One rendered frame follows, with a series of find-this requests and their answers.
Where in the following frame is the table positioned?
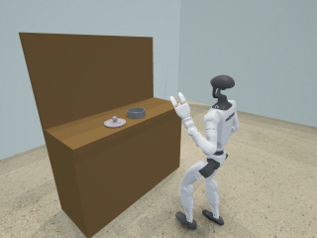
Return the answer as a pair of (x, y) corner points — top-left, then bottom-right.
(19, 32), (182, 238)

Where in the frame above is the robot left hand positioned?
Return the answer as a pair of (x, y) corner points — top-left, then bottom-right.
(170, 92), (190, 120)

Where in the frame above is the robot left foot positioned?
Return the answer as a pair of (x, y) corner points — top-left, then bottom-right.
(175, 211), (197, 230)

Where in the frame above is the lid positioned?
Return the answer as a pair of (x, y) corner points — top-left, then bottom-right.
(104, 118), (126, 128)

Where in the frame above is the robot right upper arm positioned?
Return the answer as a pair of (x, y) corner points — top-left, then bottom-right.
(228, 100), (240, 133)

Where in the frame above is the left robot forearm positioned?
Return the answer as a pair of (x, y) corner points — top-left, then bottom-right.
(182, 116), (215, 154)

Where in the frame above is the robot left upper arm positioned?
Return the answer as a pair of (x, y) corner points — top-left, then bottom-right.
(202, 110), (220, 156)

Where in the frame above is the robot left thigh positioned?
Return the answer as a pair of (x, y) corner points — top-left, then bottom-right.
(180, 160), (216, 195)

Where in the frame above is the pot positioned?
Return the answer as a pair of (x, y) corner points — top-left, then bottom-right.
(127, 107), (146, 119)

